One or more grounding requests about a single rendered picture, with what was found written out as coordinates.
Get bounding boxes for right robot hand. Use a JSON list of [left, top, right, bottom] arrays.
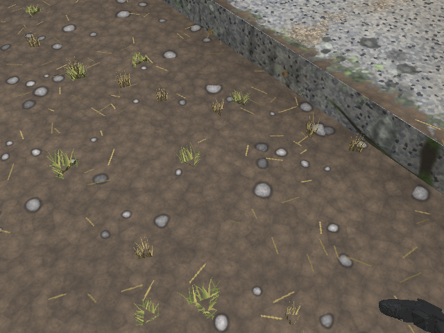
[[379, 298, 444, 333]]

